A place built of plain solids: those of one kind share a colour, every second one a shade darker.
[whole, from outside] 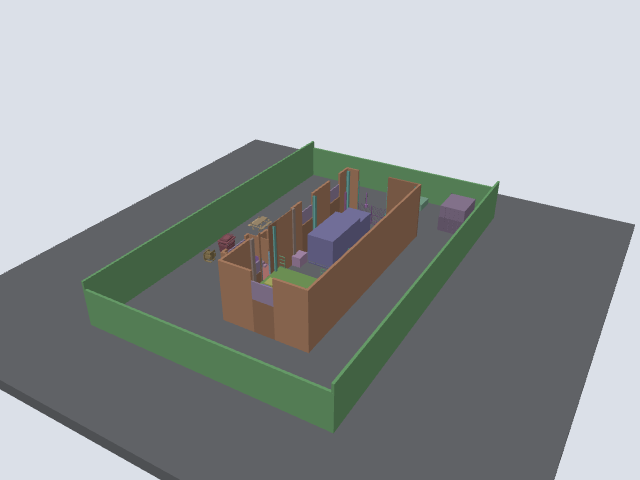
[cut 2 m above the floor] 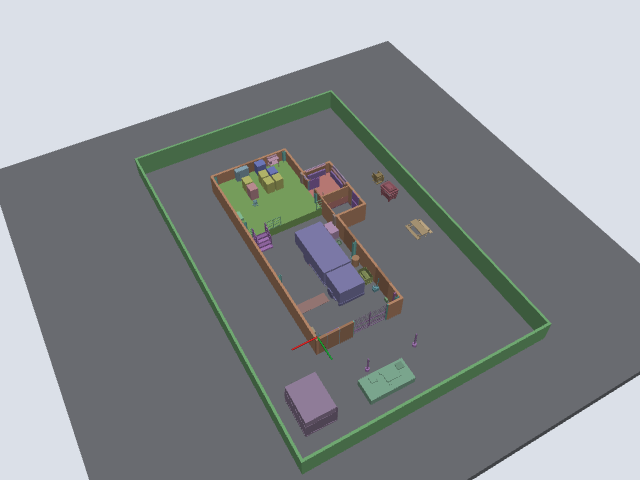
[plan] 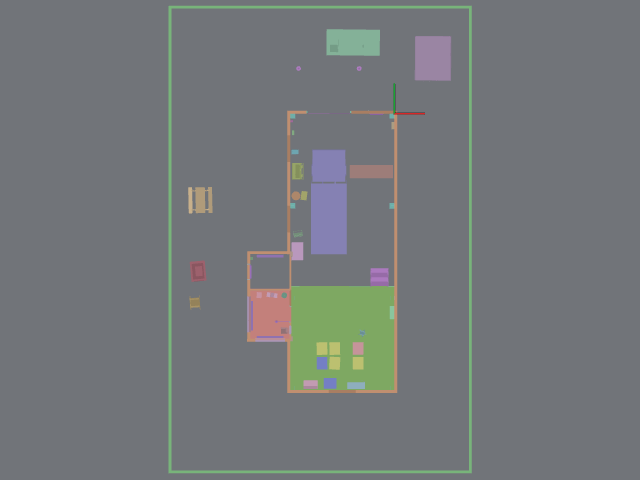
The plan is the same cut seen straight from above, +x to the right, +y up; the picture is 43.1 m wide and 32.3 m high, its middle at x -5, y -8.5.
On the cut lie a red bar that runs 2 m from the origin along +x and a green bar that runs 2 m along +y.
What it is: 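A small parcels depot; vehicles drive in at ground level; across the end of the lane the floor is raised to lorry-floor height for loading, with steps set against it and the checker's office on the raised level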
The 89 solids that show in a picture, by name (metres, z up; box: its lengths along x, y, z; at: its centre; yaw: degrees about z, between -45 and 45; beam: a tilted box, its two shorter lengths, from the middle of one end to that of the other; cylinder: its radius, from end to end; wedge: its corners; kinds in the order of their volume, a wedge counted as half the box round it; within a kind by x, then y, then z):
{
 "yard_bound_1": {"box": [0.2, 31.47, 3.9], "at": [-15.1, -8.46, 1.9]},
 "yard_bound_2": {"box": [20.42, 0.2, 3.2], "at": [-4.99, -24.1, 1.55]},
 "yard_bound_3": {"box": [20.42, 0.2, 3.2], "at": [-4.99, 7.17, 1.55]},
 "yard_bound_4": {"box": [0.2, 31.47, 3.9], "at": [5.12, -8.46, 1.9]},
 "wall_1": {"box": [0.2, 2.6, 2.45], "at": [-9.8, -10.55, 1.18]},
 "wall_2": {"box": [2.9, 0.2, 2.45], "at": [-8.45, -9.35, 1.18]},
 "wall_3": {"box": [2.01, 0.2, 2.0], "at": [-8.35, -15.25, 0.95]},
 "wall_4": {"box": [2.7, 0.06, 3.3], "at": [-8.35, -11.88, 1.6]},
 "wall_5": {"box": [2.7, 0.06, 2.45], "at": [-8.35, -11.82, 1.18]},
 "wall_6": {"box": [0.2, 3.65, 5.25], "at": [-7.1, -16.98, 2.58]},
 "wall_7": {"box": [0.2, 1.46, 5.25], "at": [-7.1, -8.72, 2.58]},
 "wall_8": {"box": [0.2, 1.81, 2.95], "at": [-7.1, -7.1, 1.43]},
 "wall_9": {"box": [0.2, 2.96, 5.25], "at": [-7.1, -4.72, 2.58]},
 "wall_10": {"box": [0.2, 1.81, 2.95], "at": [-7.1, -2.35, 1.43]},
 "wall_11": {"box": [0.2, 1.66, 5.25], "at": [-7.1, -0.62, 2.58]},
 "wall_12": {"box": [0.06, 0.61, 1.9], "at": [-6.97, -14.55, 0.9]},
 "wall_13": {"box": [0.06, 0.21, 5.25], "at": [-6.97, -14.15, 2.58]},
 "wall_14": {"box": [0.06, 1.11, 5.25], "at": [-6.97, -12.4, 2.58]},
 "wall_15": {"box": [0.06, 2.46, 5.25], "at": [-6.97, -10.62, 2.58]},
 "wall_16": {"box": [1.31, 0.2, 5.25], "at": [-6.55, 0.1, 2.58]},
 "wall_17": {"box": [2.81, 0.2, 5.25], "at": [-5.8, -18.7, 2.58]},
 "wall_18": {"box": [1.81, 0.2, 2.95], "at": [-3.5, -18.7, 1.43]},
 "wall_19": {"box": [3.11, 0.2, 5.25], "at": [-1.35, 0.1, 2.58]},
 "wall_20": {"box": [2.81, 0.2, 5.25], "at": [-1.2, -18.7, 2.58]},
 "wall_21": {"box": [0.2, 19.0, 5.25], "at": [0.1, -9.3, 2.58]},
 "raised_floor_bank_1": {"box": [7.0, 7.0, 0.9], "at": [-3.5, -15.1, 0.4]},
 "box_lorry_1": {"box": [2.4, 4.75, 2.47], "at": [-4.4, -7.08, 1.95]},
 "box_lorry_2": {"box": [2.2, 2.13, 2.0], "at": [-4.4, -3.52, 1.62]},
 "box_lorry_3": {"box": [2.24, 0.2, 0.28], "at": [-4.4, -2.51, 0.5]},
 "beyond_container_1": {"box": [2.44, 0.037, 1.48], "at": [2.6, 2.24, 0.68], "yaw": -0.3},
 "beyond_container_2": {"box": [2.32, 2.93, 2.59], "at": [2.61, 3.71, 1.24], "yaw": -0.3},
 "beyond_container_3": {"box": [2.44, 0.02, 1.48], "at": [2.61, 5.2, 0.68], "yaw": -0.3},
 "beyond_container_4": {"box": [0.08, 3.0, 0.23], "at": [3.79, 3.72, 0.06], "yaw": -0.3},
 "beyond_container_5": {"box": [0.02, 3.0, 1.48], "at": [3.8, 3.72, 0.68], "yaw": -0.3},
 "raised_floor_office_1": {"box": [2.83, 3.43, 0.9], "at": [-8.35, -13.5, 0.4]},
 "roll_cage_1": {"box": [0.72, 0.85, 1.7], "at": [-4.86, -15.81, 1.65], "yaw": 1.5},
 "roll_cage_2": {"box": [0.72, 0.85, 1.7], "at": [-4.01, -16.79, 1.65], "yaw": -2.7},
 "roll_cage_3": {"box": [0.72, 0.85, 1.7], "at": [-4.01, -15.81, 1.65], "yaw": 0.7},
 "roll_cage_4": {"box": [0.72, 0.85, 1.7], "at": [-2.44, -16.79, 1.65], "yaw": -0.2},
 "beyond_skip_1": {"box": [0.53, 0.49, 0.1], "at": [-4.07, 4.39, 1.29], "yaw": -0.6},
 "beyond_skip_2": {"box": [1.12, 0.76, 0.1], "at": [-3.2, 4.69, 1.29], "yaw": -0.6},
 "beyond_skip_3": {"box": [3.59, 1.76, 0.64], "at": [-2.77, 4.79, 0.92], "yaw": -0.6},
 "beyond_skip_4": {"box": [0.42, 0.48, 0.1], "at": [-1.85, 4.37, 1.29], "yaw": -0.6},
 "roll_cage_sacks_1": {"box": [0.72, 0.85, 1.7], "at": [-4.86, -16.79, 1.65], "yaw": 0.2},
 "roll_cage_sacks_2": {"box": [0.85, 0.72, 1.7], "at": [-4.32, -18.15, 1.65]},
 "lockers_1": {"box": [1.08, 0.33, 1.79], "at": [-2.57, -18.3, 1.7]},
 "lockers_2": {"box": [1.2, 0.45, 1.85], "at": [-2.57, -18.29, 1.73]},
 "window_pane_1": {"box": [0.1, 2.4, 1.16], "at": [-9.85, -13.5, 2.32]},
 "window_pane_2": {"box": [2.0, 0.1, 0.96], "at": [-8.35, -15.3, 2.42]},
 "window_pane_3": {"box": [0.1, 1.8, 1.21], "at": [-7.15, -7.1, 3.49]},
 "window_pane_4": {"box": [0.1, 1.8, 1.21], "at": [-7.15, -2.35, 3.49]},
 "window_pane_5": {"box": [0.12, 0.6, 1.01], "at": [-7.0, -14.55, 2.34]},
 "window_pane_6": {"box": [1.8, 0.1, 1.51], "at": [-3.5, -18.75, 3.64]},
 "roll_cage_empty_1": {"box": [0.72, 0.85, 1.7], "at": [-2.44, -15.81, 1.65]},
 "crate_1": {"box": [0.8, 1.2, 0.95], "at": [-6.52, -9.26, 0.42]},
 "door_landing_1": {"box": [1.22, 0.32, 0.73], "at": [-1.0, -11.46, 0.32]},
 "door_landing_2": {"box": [1.22, 0.32, 0.56], "at": [-1.0, -11.16, 0.23]},
 "door_landing_3": {"box": [1.22, 0.32, 0.39], "at": [-1.0, -10.86, 0.14]},
 "door_landing_4": {"box": [1.22, 0.32, 0.22], "at": [-1.0, -10.56, 0.06]},
 "pier_1": {"box": [0.17, 0.34, 5.25], "at": [-6.92, -15.15, 2.58]},
 "pier_2": {"box": [0.17, 0.34, 5.25], "at": [-6.92, -9.45, 2.58]},
 "radiator_1": {"box": [0.14, 1.98, 0.6], "at": [-9.58, -13.6, 1.26]},
 "radiator_2": {"box": [1.8, 0.14, 0.6], "at": [-8.35, -15.03, 1.26]},
 "radiator_3": {"box": [1.8, 0.19, 0.76], "at": [-8.35, -9.59, 0.49]},
 "beyond_waste_container_1": {"box": [1.02, 1.36, 0.09], "at": [-13.2, -10.6, 1.09], "yaw": 5.2},
 "beyond_waste_container_2": {"box": [0.77, 1.06, 0.19], "at": [-13.2, -10.6, 1.17], "yaw": 5.2},
 "beyond_waste_container_3": {"box": [0.47, 0.67, 0.22], "at": [-13.15, -10.6, 1.18], "yaw": 5.2},
 "drum_1": {"cylinder": 0.3, "from": [-6.62, -5.53, 0.0], "to": [-6.62, -5.53, 0.87]},
 "trench_plates_1": {"box": [2.91, 0.9, 0.07], "at": [-1.54, -3.9, -0.01]},
 "door_leaf_1": {"box": [0.044, 1.0, 2.15], "at": [-9.7, -10.65, 1.02]},
 "door_leaf_2": {"box": [0.99, 0.044, 2.14], "at": [-7.56, -14.0, 1.87], "yaw": 0.3},
 "waste_skip_1": {"box": [0.57, 1.11, 0.16], "at": [-6.59, -3.87, 0.21]},
 "waste_skip_2": {"box": [0.29, 0.92, 0.18], "at": [-6.51, -3.88, 0.47]},
 "beyond_bench_table_1": {"box": [0.27, 1.76, 0.042], "at": [-13.72, -5.83, 0.43], "yaw": 1.2},
 "beyond_bench_table_2": {"box": [0.64, 1.74, 0.06], "at": [-13.05, -5.82, 0.72], "yaw": 1.2},
 "beyond_bench_table_3": {"box": [0.27, 1.76, 0.042], "at": [-12.38, -5.81, 0.43], "yaw": 1.2},
 "steel_column_1": {"box": [0.23, 0.012, 5.05], "at": [-6.86, -12.4, 2.48]},
 "steel_column_2": {"box": [0.23, 0.012, 5.05], "at": [-6.86, -6.2, 2.48]},
 "steel_column_3": {"box": [0.23, 0.012, 5.05], "at": [-6.86, -0.14, 2.48]},
 "steel_column_4": {"box": [0.014, 0.26, 5.05], "at": [-6.74, -12.4, 2.48]},
 "steel_column_5": {"box": [0.014, 0.26, 5.05], "at": [-6.74, -6.2, 2.48]},
 "steel_column_6": {"box": [0.014, 0.26, 5.05], "at": [-6.74, -0.14, 2.48]},
 "downpipe_1": {"box": [0.18, 0.13, 3.05], "at": [-6.9, -0.51, 1.49]},
 "signing_shelf_1": {"box": [0.3, 0.9, 0.26], "at": [-0.15, -13.38, 1.8]},
 "checkers_desk_1": {"box": [0.95, 0.2, 0.1], "at": [-5.63, -18.42, 1.97]},
 "checkers_desk_2": {"box": [0.95, 0.58, 0.05], "at": [-5.63, -18.23, 1.9]},
 "window_1": {"box": [0.23, 2.46, 0.024], "at": [-9.76, -13.5, 1.74]},
 "window_2": {"box": [2.06, 0.23, 0.024], "at": [-8.35, -15.21, 1.94]},
 "drip_tray_1": {"box": [0.4, 0.6, 0.1], "at": [-6.07, -5.52, 0.0], "yaw": -7.4}
}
